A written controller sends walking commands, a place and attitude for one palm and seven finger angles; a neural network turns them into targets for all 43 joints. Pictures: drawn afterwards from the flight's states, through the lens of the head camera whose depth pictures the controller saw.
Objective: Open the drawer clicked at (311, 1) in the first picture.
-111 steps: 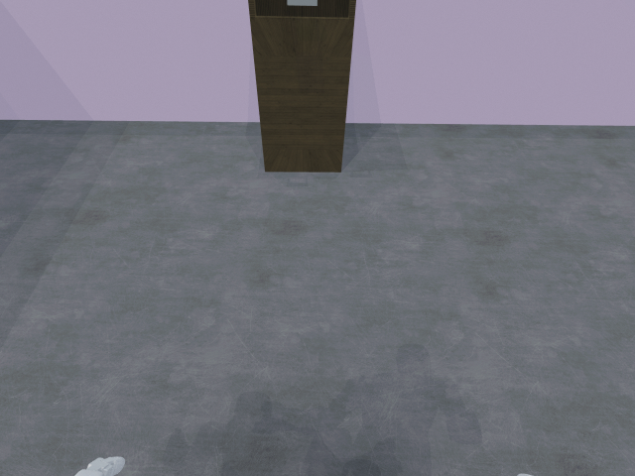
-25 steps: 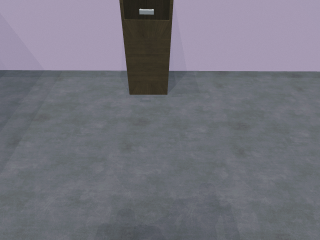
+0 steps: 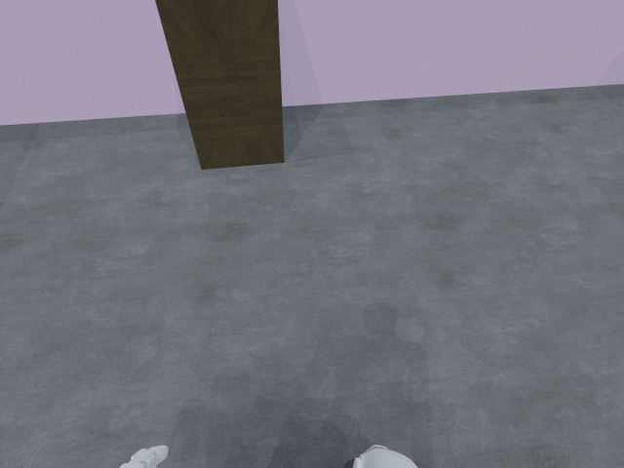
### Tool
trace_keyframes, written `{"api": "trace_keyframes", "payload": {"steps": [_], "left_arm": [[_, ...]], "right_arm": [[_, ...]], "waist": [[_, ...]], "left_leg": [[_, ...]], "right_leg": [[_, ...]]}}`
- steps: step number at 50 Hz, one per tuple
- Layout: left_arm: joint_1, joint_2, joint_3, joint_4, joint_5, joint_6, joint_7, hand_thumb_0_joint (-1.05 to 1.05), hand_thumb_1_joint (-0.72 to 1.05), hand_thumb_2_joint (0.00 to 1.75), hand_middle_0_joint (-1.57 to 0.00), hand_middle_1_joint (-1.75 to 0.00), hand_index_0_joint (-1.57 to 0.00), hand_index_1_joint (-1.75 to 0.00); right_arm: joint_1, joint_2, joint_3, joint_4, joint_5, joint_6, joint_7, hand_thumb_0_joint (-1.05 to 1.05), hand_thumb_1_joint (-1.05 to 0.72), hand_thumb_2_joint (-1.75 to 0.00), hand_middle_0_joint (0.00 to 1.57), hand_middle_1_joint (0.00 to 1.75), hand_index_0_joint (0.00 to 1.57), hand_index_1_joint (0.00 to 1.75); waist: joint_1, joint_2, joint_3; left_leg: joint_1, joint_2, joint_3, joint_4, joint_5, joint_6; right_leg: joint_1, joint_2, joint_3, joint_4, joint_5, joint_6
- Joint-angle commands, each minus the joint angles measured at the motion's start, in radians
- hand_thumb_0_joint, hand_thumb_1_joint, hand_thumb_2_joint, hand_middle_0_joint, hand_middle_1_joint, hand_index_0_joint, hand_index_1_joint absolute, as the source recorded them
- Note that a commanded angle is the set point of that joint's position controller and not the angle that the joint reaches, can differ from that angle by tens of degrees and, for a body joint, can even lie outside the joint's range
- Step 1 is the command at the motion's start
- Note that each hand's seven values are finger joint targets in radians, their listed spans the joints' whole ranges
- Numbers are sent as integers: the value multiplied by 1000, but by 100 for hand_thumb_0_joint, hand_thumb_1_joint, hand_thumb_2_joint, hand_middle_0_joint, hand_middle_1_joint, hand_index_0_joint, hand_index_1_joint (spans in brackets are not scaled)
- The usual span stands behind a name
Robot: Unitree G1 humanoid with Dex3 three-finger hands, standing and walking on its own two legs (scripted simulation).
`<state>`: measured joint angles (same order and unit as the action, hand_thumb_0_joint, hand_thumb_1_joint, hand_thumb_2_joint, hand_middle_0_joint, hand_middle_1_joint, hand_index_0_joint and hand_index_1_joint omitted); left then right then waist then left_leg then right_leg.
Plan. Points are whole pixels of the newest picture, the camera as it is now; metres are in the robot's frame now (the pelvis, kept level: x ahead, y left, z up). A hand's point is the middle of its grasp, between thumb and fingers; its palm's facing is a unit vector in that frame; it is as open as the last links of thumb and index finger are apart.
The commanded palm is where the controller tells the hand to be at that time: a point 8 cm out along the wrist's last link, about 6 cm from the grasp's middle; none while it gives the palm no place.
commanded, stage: walk to a spot facing it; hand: left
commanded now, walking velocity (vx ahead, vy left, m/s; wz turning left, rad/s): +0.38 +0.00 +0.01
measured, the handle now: out of the picture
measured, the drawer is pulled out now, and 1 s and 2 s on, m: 0.00 0.00 0.00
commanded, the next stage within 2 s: turn to face it in 1.14 s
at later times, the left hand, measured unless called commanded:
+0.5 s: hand (165, 411) +0.22 +0.23 -0.15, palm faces +0.04 -0.99 -0.12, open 7.3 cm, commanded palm none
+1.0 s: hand (235, 255) +0.50 +0.16 -0.14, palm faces -0.02 -0.98 -0.21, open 7.1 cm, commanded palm none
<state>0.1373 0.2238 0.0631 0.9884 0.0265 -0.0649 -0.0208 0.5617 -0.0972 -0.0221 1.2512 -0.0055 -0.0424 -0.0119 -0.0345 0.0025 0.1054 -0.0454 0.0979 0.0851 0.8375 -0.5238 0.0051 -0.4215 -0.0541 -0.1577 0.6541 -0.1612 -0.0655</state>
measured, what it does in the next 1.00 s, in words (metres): walks ahead: left foot, then right foot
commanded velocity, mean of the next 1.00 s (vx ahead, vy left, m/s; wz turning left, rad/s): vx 0.37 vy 0.00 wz -0.02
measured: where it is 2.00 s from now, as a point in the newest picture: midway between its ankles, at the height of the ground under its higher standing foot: (300, 315)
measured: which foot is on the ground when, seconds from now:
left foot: up 0.00-0.28, down 0.30-0.82, up 0.84-1.00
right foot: down 0.00-0.30, up 0.32-0.78, down 0.80-1.00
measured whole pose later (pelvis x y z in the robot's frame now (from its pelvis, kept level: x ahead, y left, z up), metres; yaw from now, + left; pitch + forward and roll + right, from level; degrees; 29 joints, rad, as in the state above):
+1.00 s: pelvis +0.42 -0.02 +0.02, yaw -3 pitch -1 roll -1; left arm 0.21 0.17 0.07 1.05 0.03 -0.08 0.01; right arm 0.31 -0.15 -0.07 1.11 -0.02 -0.02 0.00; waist -0.04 0.03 0.03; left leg -0.52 0.15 0.06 1.21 -0.28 0.00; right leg -0.26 0.00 -0.20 0.50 -0.23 -0.06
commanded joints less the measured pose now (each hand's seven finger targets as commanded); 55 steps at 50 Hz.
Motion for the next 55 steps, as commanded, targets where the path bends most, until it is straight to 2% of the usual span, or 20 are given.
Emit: {"api": "trace_keyframes", "payload": {"steps": [1,5,10,13,14,15,16,18,20,22,25,34,36,38,39,40,41,43,47,55], "left_arm": [[259,157,34,49,-13,11,33,0,90,90,-20,-30,-20,-30],[96,76,9,17,8,4,44,0,90,90,-20,-30,-20,-30],[80,115,25,20,9,8,30,0,90,90,-20,-30,-20,-30],[93,93,23,17,2,24,21,0,90,90,-20,-30,-20,-30],[101,44,13,8,0,28,16,0,90,90,-20,-30,-20,-30],[116,-36,3,-22,-10,31,9,0,90,90,-20,-30,-20,-30],[53,-17,5,-63,1,24,10,0,90,90,-20,-30,-20,-30],[61,11,19,-36,9,22,0,0,90,90,-20,-30,-20,-30],[133,-6,18,10,13,28,-7,0,90,90,-20,-30,-20,-30],[154,-19,13,23,9,38,-7,0,90,90,-20,-30,-20,-30],[109,-31,8,13,7,45,-7,0,90,90,-20,-30,-20,-30],[-92,-45,-4,-35,-2,33,-11,0,90,90,-20,-30,-20,-30],[-58,-33,0,-28,-2,26,-11,0,90,90,-20,-30,-20,-30],[147,3,13,35,4,11,-6,0,90,90,-20,-30,-20,-30],[306,57,30,84,10,1,3,0,90,90,-20,-30,-20,-30],[440,169,60,116,13,-8,18,0,90,90,-20,-30,-20,-30],[483,227,61,128,-10,-3,22,0,90,90,-20,-30,-20,-30],[273,148,41,74,-13,0,25,0,90,90,-20,-30,-20,-30],[174,8,5,56,1,-21,36,0,90,90,-20,-30,-20,-30],[220,54,-1,78,-1,-33,34,0,90,90,-20,-30,-20,-30]], "right_arm": [[-164,-105,-35,-169,-6,-25,2,0,-90,-90,20,30,20,30],[-69,-58,-35,-152,-23,23,13,0,-90,-90,20,30,20,30],[-104,-63,-42,-201,-19,15,34,0,-90,-90,20,30,20,30],[-50,-99,-48,-190,-20,-4,27,0,-90,-90,20,30,20,30],[19,-143,-58,-174,-23,-12,19,0,-90,-90,20,30,20,30],[92,-247,-80,-165,-39,-23,8,0,-90,-90,20,30,20,30],[90,-273,-77,-171,-39,-24,0,0,-90,-90,20,30,20,30],[-65,-208,-53,-211,-29,-30,-10,0,-90,-90,20,30,20,30],[-137,-155,-38,-218,-22,-54,-13,0,-90,-90,20,30,20,30],[-119,-146,-38,-201,-16,-66,-17,0,-90,-90,20,30,20,30],[-69,-143,-41,-165,-11,-67,-19,0,-90,-90,20,30,20,30],[24,-135,-37,-88,-23,-49,-14,0,-90,-90,20,30,20,30],[0,-150,-40,-82,-23,-46,-16,0,-90,-90,20,30,20,30],[-42,-176,-45,-82,-18,-43,-16,0,-90,-90,20,30,20,30],[-51,-168,-46,-93,-11,-41,-8,0,-90,-90,20,30,20,30],[-20,-106,-36,-120,5,-45,0,0,-90,-90,20,30,20,30],[-78,-91,-29,-159,5,-40,0,0,-90,-90,20,30,20,30],[-155,-93,-47,-175,-3,-29,4,0,-90,-90,20,30,20,30],[-120,-54,-39,-149,-25,11,11,0,-90,-90,20,30,20,30],[-353,-73,-36,-265,-16,12,44,0,-90,-90,20,30,20,30]], "waist": [[115,-121,-69],[-23,-95,-27],[-41,-114,0],[-68,-8,3],[-93,149,3],[-107,407,25],[-100,362,42],[-32,150,58],[23,96,11],[30,100,-39],[22,51,-28],[-36,124,34],[-5,129,25],[94,104,-90],[162,17,-175],[196,-220,-303],[176,-232,-287],[108,-133,-134],[7,-75,-49],[34,-76,9]], "left_leg": [[-591,53,-87,561,107,40],[-393,91,-51,300,143,-4],[-223,44,50,-14,230,-22],[-61,-13,115,-209,218,-34],[-38,31,1,-344,56,-24],[-8,273,-411,-618,-224,63],[-51,374,-639,-749,-313,132],[-116,333,-508,-738,-213,120],[-109,251,-264,-690,113,68],[-56,216,-136,-669,329,92],[29,210,-60,-674,489,118],[75,214,51,-638,628,119],[71,223,72,-574,739,114],[60,191,114,-321,923,82],[-98,147,131,-100,839,54],[-377,33,151,243,338,13],[-560,-61,33,517,-49,6],[-594,42,-76,593,131,17],[-499,89,-62,405,268,-9],[-522,69,-2,-34,375,-29]], "right_leg": [[300,-384,575,-452,-445,-173],[-40,-279,266,-483,-346,-98],[-118,-216,181,-463,-431,-81],[-126,-138,134,-305,-485,-49],[-139,-68,81,-104,-437,-24],[-284,50,-10,252,-414,32],[-356,39,91,458,-393,24],[-382,-39,161,620,-187,28],[-305,-66,163,587,-60,50],[-275,-69,146,543,-36,69],[-320,-73,117,466,-19,83],[-197,-36,25,39,6,46],[-105,-11,11,-10,-22,20],[163,47,-28,-101,-20,-7],[419,24,17,-119,16,-27],[670,-258,395,-195,-19,-110],[670,-410,700,-348,26,-191],[369,-374,582,-442,-278,-142],[118,-257,248,-479,-111,-72],[224,-237,83,-479,56,-72]]}}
